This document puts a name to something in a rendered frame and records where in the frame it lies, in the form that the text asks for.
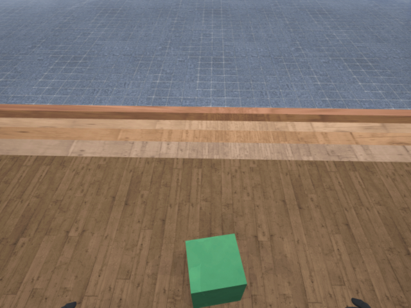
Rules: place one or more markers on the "carton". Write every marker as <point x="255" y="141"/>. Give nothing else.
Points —
<point x="216" y="274"/>

